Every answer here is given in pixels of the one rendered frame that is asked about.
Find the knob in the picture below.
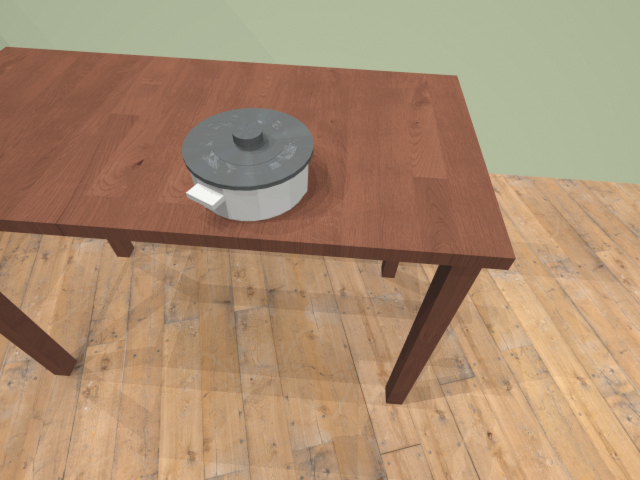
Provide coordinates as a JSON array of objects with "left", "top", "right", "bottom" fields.
[{"left": 232, "top": 122, "right": 263, "bottom": 148}]

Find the lid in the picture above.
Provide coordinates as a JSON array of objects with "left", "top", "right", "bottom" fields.
[{"left": 182, "top": 108, "right": 313, "bottom": 191}]

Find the pot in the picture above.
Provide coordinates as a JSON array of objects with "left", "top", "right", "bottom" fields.
[{"left": 186, "top": 165, "right": 308, "bottom": 221}]

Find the table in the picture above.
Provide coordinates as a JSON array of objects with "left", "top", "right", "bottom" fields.
[{"left": 0, "top": 47, "right": 516, "bottom": 405}]

